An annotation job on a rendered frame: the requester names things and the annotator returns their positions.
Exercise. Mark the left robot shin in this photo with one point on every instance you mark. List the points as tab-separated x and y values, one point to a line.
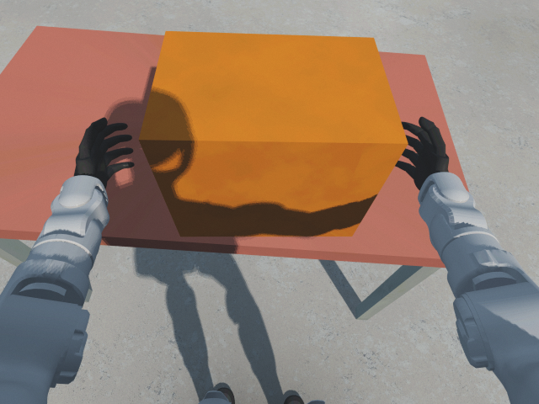
215	394

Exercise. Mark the left robot forearm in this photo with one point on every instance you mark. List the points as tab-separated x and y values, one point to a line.
60	261

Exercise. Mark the left robot foot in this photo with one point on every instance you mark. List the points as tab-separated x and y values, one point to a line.
228	394

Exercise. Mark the right robot upper arm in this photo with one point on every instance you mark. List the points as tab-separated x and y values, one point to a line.
498	329

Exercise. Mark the right robot hand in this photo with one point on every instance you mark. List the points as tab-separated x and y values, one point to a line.
431	152

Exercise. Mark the carton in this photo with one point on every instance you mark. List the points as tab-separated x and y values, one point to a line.
253	135

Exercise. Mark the table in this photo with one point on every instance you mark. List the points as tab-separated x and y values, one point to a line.
62	80

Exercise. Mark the right robot forearm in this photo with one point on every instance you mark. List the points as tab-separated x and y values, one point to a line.
459	233

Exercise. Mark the left robot hand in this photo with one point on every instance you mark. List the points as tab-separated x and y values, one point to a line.
93	158

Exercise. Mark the left robot upper arm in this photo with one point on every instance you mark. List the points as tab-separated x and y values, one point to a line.
41	345

